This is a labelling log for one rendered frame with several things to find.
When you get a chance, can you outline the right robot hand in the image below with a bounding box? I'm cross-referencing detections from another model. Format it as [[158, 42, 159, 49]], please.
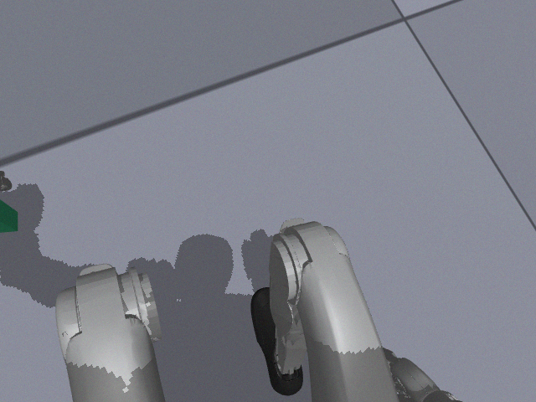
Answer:
[[383, 348, 440, 402]]

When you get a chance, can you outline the right robot foot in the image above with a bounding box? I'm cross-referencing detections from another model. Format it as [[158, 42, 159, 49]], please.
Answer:
[[250, 287, 303, 396]]

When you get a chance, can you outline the carton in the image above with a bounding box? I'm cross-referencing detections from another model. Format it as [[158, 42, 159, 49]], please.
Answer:
[[0, 199, 18, 233]]

